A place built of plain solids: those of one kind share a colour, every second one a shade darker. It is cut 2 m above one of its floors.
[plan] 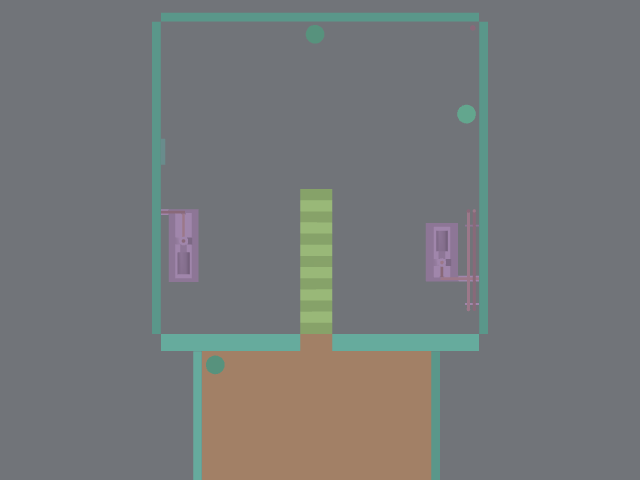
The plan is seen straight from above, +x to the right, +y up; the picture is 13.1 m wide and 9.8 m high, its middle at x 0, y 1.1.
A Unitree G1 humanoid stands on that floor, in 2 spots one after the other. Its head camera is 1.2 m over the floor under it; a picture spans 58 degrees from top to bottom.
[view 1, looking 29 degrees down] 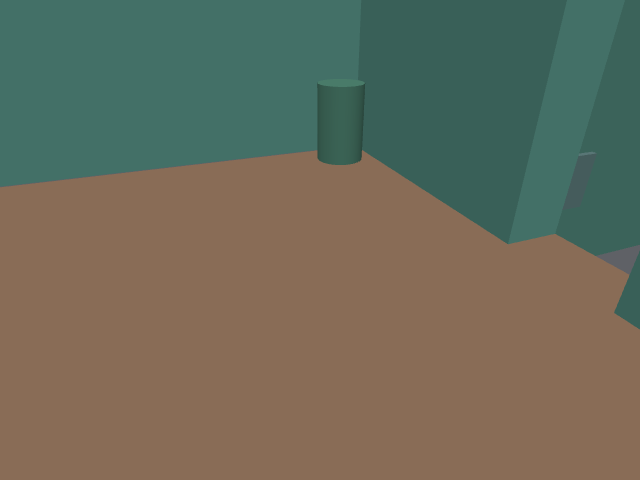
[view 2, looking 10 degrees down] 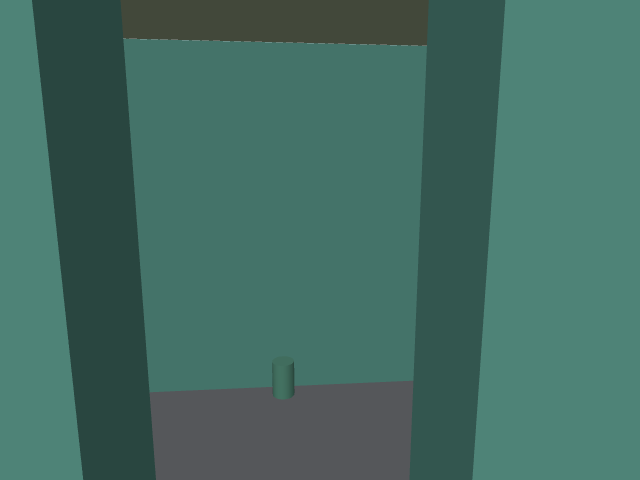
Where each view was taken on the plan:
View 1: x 1.19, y -2.91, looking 159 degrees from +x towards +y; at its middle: floor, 2.48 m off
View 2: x -0.08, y -1.82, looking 85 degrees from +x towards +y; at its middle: wall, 7.52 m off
